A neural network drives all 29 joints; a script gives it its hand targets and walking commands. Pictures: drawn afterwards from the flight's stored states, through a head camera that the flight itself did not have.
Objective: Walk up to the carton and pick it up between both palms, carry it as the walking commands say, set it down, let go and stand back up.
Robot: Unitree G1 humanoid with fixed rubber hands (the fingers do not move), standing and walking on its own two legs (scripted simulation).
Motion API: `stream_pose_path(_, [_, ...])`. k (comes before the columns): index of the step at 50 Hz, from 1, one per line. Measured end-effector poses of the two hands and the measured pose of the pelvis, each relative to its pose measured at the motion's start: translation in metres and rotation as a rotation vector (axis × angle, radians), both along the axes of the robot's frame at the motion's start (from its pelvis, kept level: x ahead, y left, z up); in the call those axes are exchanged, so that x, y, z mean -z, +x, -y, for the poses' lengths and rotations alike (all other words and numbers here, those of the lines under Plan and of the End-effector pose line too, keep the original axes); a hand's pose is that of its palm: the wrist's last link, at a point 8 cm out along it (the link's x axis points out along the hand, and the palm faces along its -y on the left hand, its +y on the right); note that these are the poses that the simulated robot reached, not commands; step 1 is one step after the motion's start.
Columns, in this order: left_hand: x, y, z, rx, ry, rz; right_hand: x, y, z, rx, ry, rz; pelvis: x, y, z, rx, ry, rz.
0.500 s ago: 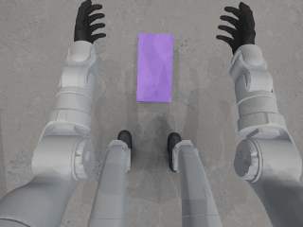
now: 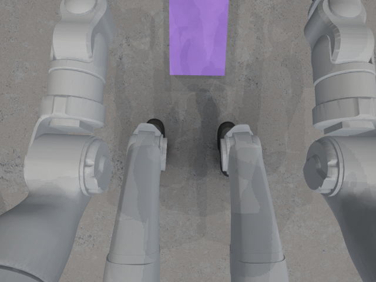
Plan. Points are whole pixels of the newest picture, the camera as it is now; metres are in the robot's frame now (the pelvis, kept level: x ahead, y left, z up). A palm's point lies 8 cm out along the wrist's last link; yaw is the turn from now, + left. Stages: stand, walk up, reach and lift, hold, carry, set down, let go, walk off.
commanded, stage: reach and lift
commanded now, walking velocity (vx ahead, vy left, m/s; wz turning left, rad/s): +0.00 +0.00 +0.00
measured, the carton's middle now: (197, 22) +0.56 -0.01 -0.51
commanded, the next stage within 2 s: none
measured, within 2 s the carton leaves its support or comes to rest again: neither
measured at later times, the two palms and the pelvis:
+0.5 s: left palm (117, 5) +0.54 +0.15 -0.29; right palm (283, 3) +0.55 -0.17 -0.28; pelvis -0.03 +0.01 -0.14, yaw -1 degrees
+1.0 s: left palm (132, 23) +0.53 +0.15 -0.41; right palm (262, 27) +0.53 -0.18 -0.41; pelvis -0.01 +0.00 -0.21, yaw -1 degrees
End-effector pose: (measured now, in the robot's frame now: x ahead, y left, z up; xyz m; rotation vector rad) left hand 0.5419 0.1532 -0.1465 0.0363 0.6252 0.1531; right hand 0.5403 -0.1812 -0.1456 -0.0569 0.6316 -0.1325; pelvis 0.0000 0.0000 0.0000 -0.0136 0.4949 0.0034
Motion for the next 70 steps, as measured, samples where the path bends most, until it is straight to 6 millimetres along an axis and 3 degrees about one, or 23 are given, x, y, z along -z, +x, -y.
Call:
stream_pose_path(10, [0.073,-0.013,-0.008,-0.021,0.007,-0.025,0.062,-0.006,-0.001,0.024,-0.002,0.008,0.074,-0.026,-0.001,0.005,-0.011,-0.012])
stream_pose_path(16, [0.102,-0.013,-0.008,-0.018,-0.001,-0.039,0.094,-0.007,-0.003,0.011,-0.003,-0.025,0.108,-0.034,-0.003,0.01,-0.013,-0.01])
stream_pose_path(27, [0.159,0.0,0.0,0.015,-0.016,-0.044,0.15,0.007,-0.011,-0.001,0.013,-0.026,0.15,-0.026,-0.006,0.006,-0.016,-0.041])
stream_pose_path(34, [0.206,-0.009,0.0,0.022,-0.021,-0.079,0.196,0.002,-0.015,0.006,0.025,-0.048,0.173,-0.018,-0.006,0.003,-0.017,-0.061])
stream_pose_path(40, [0.234,-0.011,-0.004,0.037,-0.002,-0.094,0.232,-0.005,-0.009,0.011,0.033,-0.078,0.193,-0.013,-0.005,0.009,-0.012,-0.067])
stream_pose_path(44, [0.243,-0.008,-0.009,0.034,0.016,-0.115,0.247,-0.007,-0.005,0.006,0.043,-0.084,0.203,-0.01,-0.005,0.016,-0.002,-0.063])
stream_pose_path(54, [0.272,-0.007,0.003,0.059,0.005,-0.181,0.277,-0.015,-0.002,-0.043,0.028,-0.161,0.219,-0.001,0.0,0.018,0.014,-0.066])
stream_pose_path(70, [0.275,-0.008,-0.016,0.034,0.012,-0.172,0.278,-0.004,-0.01,-0.054,0.037,-0.148,0.233,0.003,-0.001,0.027,0.02,-0.1])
